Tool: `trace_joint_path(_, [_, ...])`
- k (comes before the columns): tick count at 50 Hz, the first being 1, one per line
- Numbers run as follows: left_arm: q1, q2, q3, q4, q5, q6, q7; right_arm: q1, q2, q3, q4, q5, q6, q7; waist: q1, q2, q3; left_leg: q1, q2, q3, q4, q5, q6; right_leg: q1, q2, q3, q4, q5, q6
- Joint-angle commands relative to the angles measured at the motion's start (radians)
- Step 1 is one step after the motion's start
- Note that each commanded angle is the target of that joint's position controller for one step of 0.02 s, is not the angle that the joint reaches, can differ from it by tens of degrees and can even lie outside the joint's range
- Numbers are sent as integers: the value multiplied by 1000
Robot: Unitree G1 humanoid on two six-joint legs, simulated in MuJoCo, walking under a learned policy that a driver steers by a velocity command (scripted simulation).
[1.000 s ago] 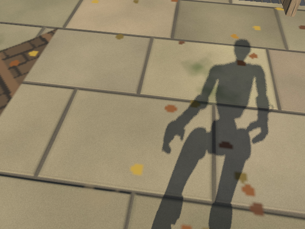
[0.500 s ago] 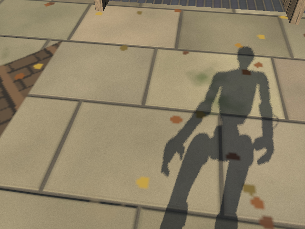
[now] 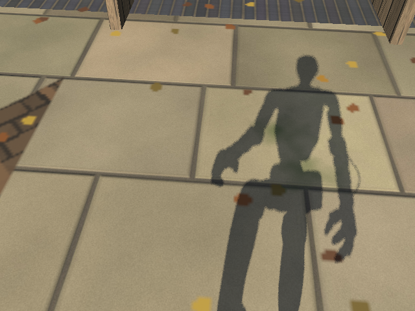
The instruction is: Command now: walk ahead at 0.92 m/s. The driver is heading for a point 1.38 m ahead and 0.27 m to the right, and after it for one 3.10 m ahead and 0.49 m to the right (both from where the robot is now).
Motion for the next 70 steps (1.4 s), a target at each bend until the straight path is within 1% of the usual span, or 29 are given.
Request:
trace_joint_path(1, [-184,39,-3,-116,-11,-8,-6,-24,-145,-25,-53,6,-28,-7,20,84,220,-120,248,-152,-253,57,147,-51,3,-35,-205,94,-1])
trace_joint_path(7, [-180,62,1,-150,-13,-14,18,-5,-196,-30,-15,4,-21,-16,54,127,147,118,279,-11,-97,914,117,188,122,-136,-393,-4,-108])
trace_joint_path(9, [122,126,30,-75,-15,-20,39,-21,-252,-45,-6,-19,5,-30,194,191,-29,121,293,12,300,1222,96,492,197,-132,-379,-149,-146])
trace_joint_path(10, [360,170,53,-3,-7,-24,53,-64,-253,-48,-20,-19,15,-33,306,158,-138,-50,248,23,619,1063,85,785,158,-82,-415,-170,-166])
trace_joint_path(11, [461,276,82,15,30,-30,68,10,-106,-16,-64,15,12,-5,242,-68,-280,-450,133,6,1031,474,62,1124,-128,322,-463,-618,-229])
trace_joint_path(12, [447,290,89,23,18,-31,54,21,-77,-10,-85,32,-16,10,189,-217,-373,-671,-21,-152,1241,-177,71,1179,-274,854,-720,-923,-271])
trace_joint_path(13, [333,239,82,27,10,-36,46,-121,-147,-28,-120,33,-21,1,166,-119,-190,-789,46,-203,1298,-78,102,1061,-221,787,-777,-832,-223])
trace_joint_path(15, [241,118,54,34,4,-57,45,-216,-134,-22,-141,18,-25,2,105,66,-15,-732,139,-172,1191,55,105,756,-160,477,-774,-480,-180])
trace_joint_path(17, [229,47,27,64,-6,-68,51,-183,-82,-8,-144,-17,7,22,23,11,28,-634,181,-175,1112,67,80,564,-95,339,-820,-432,-147])
trace_joint_path(26, [427,75,12,112,-48,-114,53,-606,-86,33,-307,-3,27,59,93,41,234,-637,151,43,484,451,28,516,5,34,-1036,177,-138])
trace_joint_path(31, [457,172,21,131,-23,-95,76,-565,-150,17,-315,-5,21,30,40,-49,105,-518,13,83,339,326,95,905,-68,-27,-817,967,-100])
trace_joint_path(33, [420,217,35,130,9,-62,97,-243,-222,-17,-225,-1,23,5,-114,-92,-76,-211,-33,51,347,175,128,903,-93,-33,-414,1066,-92])
trace_joint_path(34, [391,195,32,119,11,-54,99,-36,-266,-39,-169,-14,27,-14,-207,-77,-167,45,48,-32,350,94,151,732,-59,-29,-104,864,-91])
trace_joint_path(35, [443,40,2,78,-9,-59,77,41,-355,-64,-159,-45,25,-29,-138,153,-274,316,333,-388,344,-203,177,388,71,-14,298,85,-90])
trace_joint_path(36, [550,13,-6,59,-75,-77,65,-20,-354,-72,-166,-47,24,-8,-43,333,-397,447,495,-934,97,-411,257,109,191,123,539,-402,-88])
trace_joint_path(37, [396,98,11,44,-65,-75,81,-149,-258,-63,-175,-34,19,2,-34,135,-204,286,420,-778,46,-455,204,29,93,137,522,-258,-115])
trace_joint_path(39, [299,75,9,33,-50,-66,71,-231,-152,-39,-157,-32,-4,8,15,-19,3,-40,362,-469,-1,-182,141,96,19,126,398,-143,-111])
trace_joint_path(42, [300,8,1,8,-17,-12,38,-194,-97,-19,-98,-3,-27,3,83,65,82,-213,286,-210,-54,-15,52,147,-33,122,334,-114,-86])
trace_joint_path(50, [-29,-14,-29,-134,-17,-14,4,-123,-130,-7,-80,20,-54,-19,60,30,215,-205,158,211,-11,878,-49,149,94,-182,-238,219,-62])
trace_joint_path(52, [99,6,-21,-95,-10,-14,-4,-130,-213,-18,-111,35,-59,-51,111,103,106,-153,184,226,181,1238,-73,338,195,-242,-313,254,-75])
trace_joint_path(53, [127,80,21,-125,-78,-27,-11,-194,-352,-50,-160,51,-32,-95,153,254,29,-159,223,165,296,1452,-110,455,198,-166,-260,153,-69])
trace_joint_path(55, [479,254,96,-37,-89,-22,7,-341,-322,-56,-212,31,7,-108,334,175,-133,-185,192,128,738,1119,-126,762,166,-34,-415,307,-135])
trace_joint_path(56, [516,242,97,-18,-87,-7,45,-398,-218,-39,-228,32,7,-75,343,-137,-55,-376,-4,142,1177,86,-157,882,103,48,-583,497,-175])
trace_joint_path(57, [380,257,68,-62,-11,-20,48,-241,-77,0,-300,3,-20,-50,123,-314,-105,-706,-81,-52,1483,-400,-158,1038,-38,396,-372,1049,-303])
trace_joint_path(58, [357,252,71,-128,44,-32,40,-170,-125,4,-330,31,-42,-35,137,-187,-416,-762,-67,-275,1592,-369,-148,1192,-205,672,-474,858,-493])
trace_joint_path(60, [157,214,79,-212,-40,-35,39,-253,-208,-21,-364,33,-40,-30,38,152,-201,-795,7,-265,1372,-264,-82,912,-121,659,-642,336,-437])
trace_joint_path(61, [111,180,65,-226,-65,-32,41,-265,-214,-27,-356,20,-23,-33,4,217,-110,-748,33,-250,1299,-235,-89,738,-95,629,-680,287,-398])
trace_joint_path(64, [105,173,69,-253,-64,-16,62,-333,-207,-37,-402,3,16,-45,-12,152,-8,-626,60,-224,1009,-189,-135,445,35,462,-674,477,-323])
trace_joint_path(70, [143,215,100,-280,-84,71,128,-498,-152,-25,-468,22,40,-55,52,-28,-163,-525,-50,-205,546,131,-154,475,158,421,-536,423,-131])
